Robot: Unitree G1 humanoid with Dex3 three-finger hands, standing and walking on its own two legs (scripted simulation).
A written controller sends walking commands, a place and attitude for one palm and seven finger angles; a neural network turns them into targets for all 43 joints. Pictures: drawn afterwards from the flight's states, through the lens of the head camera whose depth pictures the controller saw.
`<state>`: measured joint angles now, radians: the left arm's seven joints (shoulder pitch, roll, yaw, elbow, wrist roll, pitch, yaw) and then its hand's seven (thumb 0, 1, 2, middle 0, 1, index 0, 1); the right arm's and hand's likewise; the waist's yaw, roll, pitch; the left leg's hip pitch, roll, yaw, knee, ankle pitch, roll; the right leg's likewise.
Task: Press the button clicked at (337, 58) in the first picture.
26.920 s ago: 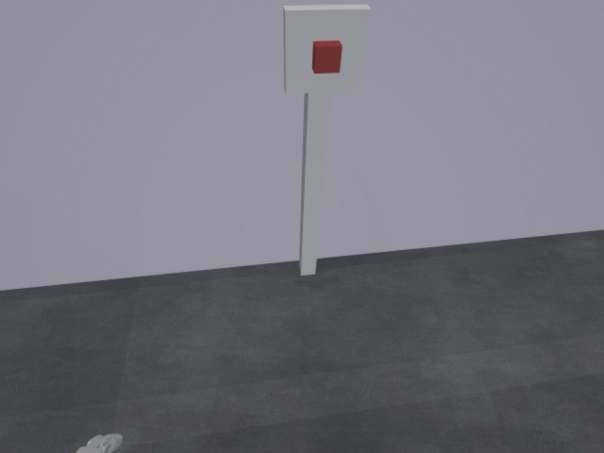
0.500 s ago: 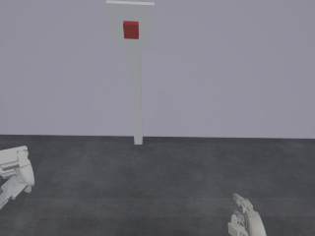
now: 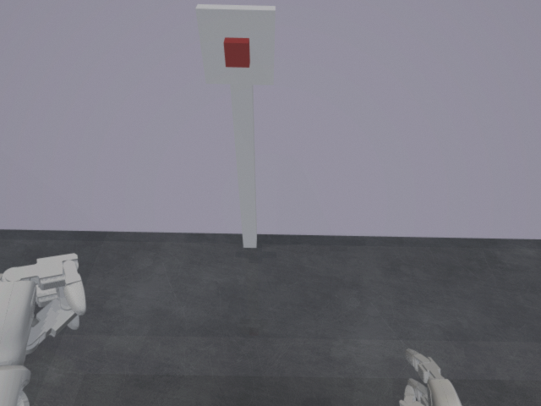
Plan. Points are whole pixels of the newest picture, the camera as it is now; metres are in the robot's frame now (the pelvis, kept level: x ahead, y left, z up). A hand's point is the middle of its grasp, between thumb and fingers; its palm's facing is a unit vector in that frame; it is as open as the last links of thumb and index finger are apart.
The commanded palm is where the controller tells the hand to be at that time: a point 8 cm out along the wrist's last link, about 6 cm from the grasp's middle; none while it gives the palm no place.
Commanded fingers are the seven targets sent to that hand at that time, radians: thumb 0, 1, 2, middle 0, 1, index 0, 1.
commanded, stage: let the arm hang, fingers relaxed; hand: left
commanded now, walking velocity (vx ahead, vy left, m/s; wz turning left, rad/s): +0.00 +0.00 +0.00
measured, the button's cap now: (237, 52) +0.85 +0.14 +0.13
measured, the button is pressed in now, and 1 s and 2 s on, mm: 0 0 0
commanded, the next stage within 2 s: stand and wait in 1.06 s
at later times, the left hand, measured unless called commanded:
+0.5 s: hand out of the picture -0.01 +0.21 -0.17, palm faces -0.01 -0.97 -0.26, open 5.1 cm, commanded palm none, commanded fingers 0.00 0.90 0.90 -0.27 -0.38 -0.27 -0.38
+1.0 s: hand out of the picture +0.10 +0.21 -0.16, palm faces -0.03 -0.96 -0.29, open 7.4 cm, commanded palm none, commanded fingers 0.00 0.90 0.90 -0.20 -0.30 -0.20 -0.30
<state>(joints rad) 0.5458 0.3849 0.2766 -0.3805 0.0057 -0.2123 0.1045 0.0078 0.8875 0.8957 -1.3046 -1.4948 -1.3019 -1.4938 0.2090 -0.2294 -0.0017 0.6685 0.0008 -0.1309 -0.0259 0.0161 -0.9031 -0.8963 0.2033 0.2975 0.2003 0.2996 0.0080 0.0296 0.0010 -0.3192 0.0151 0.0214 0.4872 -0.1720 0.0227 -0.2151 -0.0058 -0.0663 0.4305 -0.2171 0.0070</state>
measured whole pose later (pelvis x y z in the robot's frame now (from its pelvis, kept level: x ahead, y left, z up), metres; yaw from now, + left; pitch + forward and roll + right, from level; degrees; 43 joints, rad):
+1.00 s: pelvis +0.02 -0.02 +0.01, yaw -1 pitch -1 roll +0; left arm 0.11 0.28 0.01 1.12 0.02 -0.02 0.00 0.00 0.90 0.90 -0.20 -0.30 -0.20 -0.30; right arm 0.14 -0.29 -0.02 1.12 -0.02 -0.01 -0.01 0.01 -0.91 -0.90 0.20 0.30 0.20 0.30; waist -0.01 0.01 0.05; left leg -0.20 0.01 0.03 0.37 -0.15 0.00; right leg -0.13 -0.01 -0.06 0.37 -0.22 -0.01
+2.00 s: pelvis +0.05 -0.04 +0.01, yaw -2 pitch -1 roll +0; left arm 0.11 0.31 0.01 1.13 0.01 -0.02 0.01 0.00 0.90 0.89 -0.20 -0.30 -0.20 -0.30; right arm 0.11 -0.32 -0.01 1.13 -0.01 0.00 -0.01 0.01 -0.91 -0.90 0.20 0.30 0.20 0.30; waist -0.01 0.01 0.06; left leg -0.12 0.05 0.04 0.31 -0.16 -0.04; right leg -0.05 0.04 -0.05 0.30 -0.22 -0.05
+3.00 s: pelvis +0.04 -0.03 +0.01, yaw -2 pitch -2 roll +0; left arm 0.10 0.33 0.01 1.14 0.01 -0.02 0.00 0.00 0.90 0.89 -0.20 -0.30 -0.20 -0.30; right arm 0.11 -0.33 -0.01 1.13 -0.01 0.00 -0.01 0.01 -0.91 -0.90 0.20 0.30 0.20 0.30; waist -0.01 0.01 0.06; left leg -0.12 0.04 0.05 0.29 -0.14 -0.02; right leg -0.05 0.02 -0.03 0.28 -0.20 -0.03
